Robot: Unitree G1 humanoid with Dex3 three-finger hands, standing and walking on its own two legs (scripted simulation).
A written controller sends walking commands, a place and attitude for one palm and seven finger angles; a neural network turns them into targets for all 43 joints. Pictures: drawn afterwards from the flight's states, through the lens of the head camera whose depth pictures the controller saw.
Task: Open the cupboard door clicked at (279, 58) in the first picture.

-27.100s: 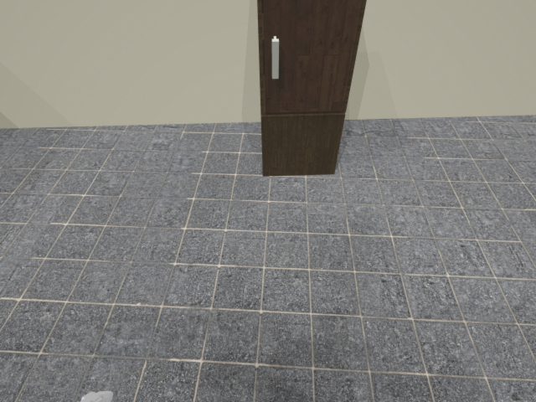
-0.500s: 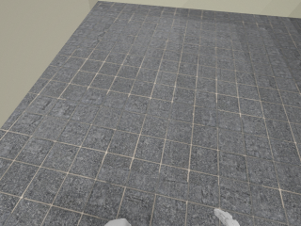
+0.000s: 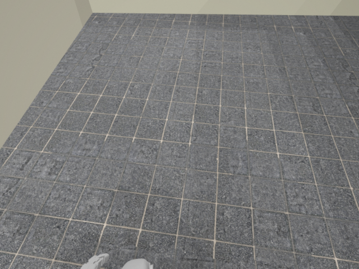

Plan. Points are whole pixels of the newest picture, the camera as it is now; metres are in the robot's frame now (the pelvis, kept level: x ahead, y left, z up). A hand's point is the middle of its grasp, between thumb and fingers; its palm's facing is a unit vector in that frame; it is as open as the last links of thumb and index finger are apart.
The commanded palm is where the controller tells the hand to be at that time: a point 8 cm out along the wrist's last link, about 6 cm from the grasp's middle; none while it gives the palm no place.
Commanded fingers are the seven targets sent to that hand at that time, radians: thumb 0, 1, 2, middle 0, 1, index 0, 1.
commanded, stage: turn to face it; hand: left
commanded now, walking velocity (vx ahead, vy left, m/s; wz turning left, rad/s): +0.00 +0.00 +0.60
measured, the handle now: out of the picture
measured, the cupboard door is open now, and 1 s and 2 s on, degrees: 49 49 49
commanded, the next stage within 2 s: none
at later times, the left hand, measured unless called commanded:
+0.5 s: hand out of the picture +0.14 +0.23 -0.16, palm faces +0.28 -0.92 -0.26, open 7.3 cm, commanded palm none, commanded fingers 0.00 0.90 0.90 -0.20 -0.30 -0.20 -0.30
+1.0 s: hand out of the picture +0.04 +0.14 -0.19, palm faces +0.60 -0.76 -0.22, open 7.3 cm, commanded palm none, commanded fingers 0.00 0.90 0.90 -0.20 -0.30 -0.20 -0.30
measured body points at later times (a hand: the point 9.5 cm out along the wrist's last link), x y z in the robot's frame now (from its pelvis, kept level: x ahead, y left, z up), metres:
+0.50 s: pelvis +0.09 +0.00 +0.00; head +0.15 +0.01 +0.44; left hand +0.12 +0.28 -0.14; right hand +0.24 -0.23 -0.14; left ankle +0.11 +0.12 -0.74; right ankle +0.11 -0.16 -0.68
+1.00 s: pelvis +0.14 -0.04 -0.02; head +0.19 +0.01 +0.43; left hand +0.01 +0.18 -0.17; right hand +0.40 -0.17 -0.15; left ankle +0.07 +0.05 -0.74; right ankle +0.15 -0.16 -0.72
